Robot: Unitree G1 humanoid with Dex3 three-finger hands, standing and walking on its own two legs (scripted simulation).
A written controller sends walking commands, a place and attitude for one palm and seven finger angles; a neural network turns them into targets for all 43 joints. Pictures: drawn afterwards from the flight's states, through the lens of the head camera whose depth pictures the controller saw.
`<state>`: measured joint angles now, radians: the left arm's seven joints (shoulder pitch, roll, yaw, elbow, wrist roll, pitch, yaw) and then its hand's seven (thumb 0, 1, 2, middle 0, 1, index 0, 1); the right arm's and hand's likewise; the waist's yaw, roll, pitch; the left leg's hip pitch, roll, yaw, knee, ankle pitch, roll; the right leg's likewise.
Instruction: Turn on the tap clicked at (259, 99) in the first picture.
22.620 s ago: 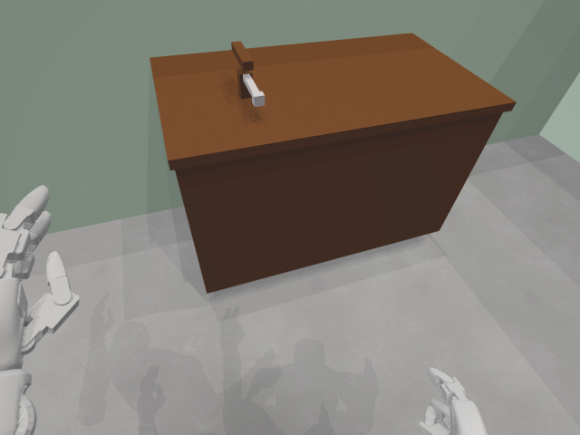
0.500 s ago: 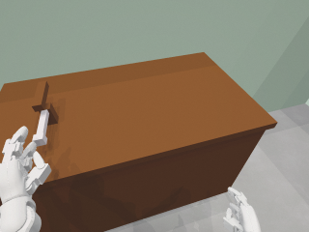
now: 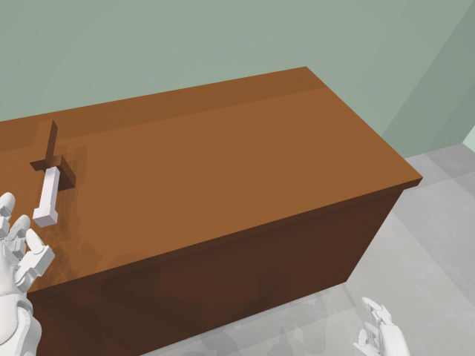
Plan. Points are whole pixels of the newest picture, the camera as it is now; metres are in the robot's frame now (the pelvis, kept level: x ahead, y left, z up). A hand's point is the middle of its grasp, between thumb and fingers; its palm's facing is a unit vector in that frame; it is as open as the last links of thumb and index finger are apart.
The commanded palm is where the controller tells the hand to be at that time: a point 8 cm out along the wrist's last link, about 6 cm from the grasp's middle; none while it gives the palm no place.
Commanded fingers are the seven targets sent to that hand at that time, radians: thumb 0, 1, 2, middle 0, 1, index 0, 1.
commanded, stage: reach beside the lever's end, fingers flat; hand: left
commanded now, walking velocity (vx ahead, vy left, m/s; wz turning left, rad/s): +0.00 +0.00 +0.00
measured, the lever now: (45, 216) +0.33 +0.40 +0.04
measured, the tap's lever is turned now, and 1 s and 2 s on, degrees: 0 0 1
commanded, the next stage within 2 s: push the lever round in 1.38 s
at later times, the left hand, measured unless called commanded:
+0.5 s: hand (25, 247) +0.25 +0.37 +0.07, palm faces +0.63 -0.77 -0.12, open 7.7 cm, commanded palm +0.21 +0.40 +0.07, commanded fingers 0.00 0.90 0.90 -0.16 -0.18 -0.16 -0.18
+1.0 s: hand (19, 241) +0.27 +0.42 +0.04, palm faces +0.62 -0.78 -0.11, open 7.8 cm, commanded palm +0.23 +0.43 +0.04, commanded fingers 0.00 0.90 0.90 -0.15 -0.15 -0.15 -0.15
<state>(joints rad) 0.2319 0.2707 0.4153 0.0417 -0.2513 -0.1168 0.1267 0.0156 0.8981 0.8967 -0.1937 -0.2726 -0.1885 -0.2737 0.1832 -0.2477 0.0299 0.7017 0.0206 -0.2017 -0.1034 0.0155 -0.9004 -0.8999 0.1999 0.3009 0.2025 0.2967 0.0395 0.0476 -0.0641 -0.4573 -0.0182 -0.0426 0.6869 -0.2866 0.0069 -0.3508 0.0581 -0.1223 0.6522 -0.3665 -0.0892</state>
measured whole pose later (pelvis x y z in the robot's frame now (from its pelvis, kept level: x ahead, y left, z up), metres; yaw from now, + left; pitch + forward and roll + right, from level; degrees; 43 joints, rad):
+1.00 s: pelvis -0.01 +0.04 -0.02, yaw -1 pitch +10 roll -3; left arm -0.07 0.43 0.61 0.55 -0.23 -0.33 -0.02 0.02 0.90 0.90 -0.16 -0.16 -0.15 -0.16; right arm 0.24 -0.26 0.02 0.70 0.00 -0.12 -0.08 0.01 -0.90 -0.90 0.20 0.30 0.20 0.30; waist 0.00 0.02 -0.08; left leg -0.71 -0.03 -0.03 0.87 -0.34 0.06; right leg -0.58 0.04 -0.12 0.79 -0.40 -0.04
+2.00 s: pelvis +0.00 +0.02 -0.03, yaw -1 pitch +11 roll -3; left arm -0.06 0.38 0.57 0.51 -0.22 -0.33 0.04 0.02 0.90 0.90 -0.15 -0.15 -0.15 -0.16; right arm 0.23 -0.27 0.01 0.69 0.00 -0.08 -0.08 0.01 -0.90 -0.90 0.20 0.30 0.20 0.30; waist 0.00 0.03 -0.10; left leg -0.73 -0.01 -0.04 0.90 -0.37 0.04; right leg -0.60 0.06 -0.13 0.83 -0.43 -0.07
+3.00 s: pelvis +0.00 +0.03 -0.02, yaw -1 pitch +11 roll -3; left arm -0.14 0.20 0.40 0.44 -0.09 -0.28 0.42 0.02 0.94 0.91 -0.15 -0.15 -0.15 -0.15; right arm 0.20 -0.24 0.01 0.68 -0.02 -0.04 -0.04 0.01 -0.90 -0.90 0.20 0.30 0.20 0.30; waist -0.01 0.04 -0.12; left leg -0.71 -0.03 -0.04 0.89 -0.37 0.05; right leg -0.58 0.05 -0.12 0.82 -0.43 -0.05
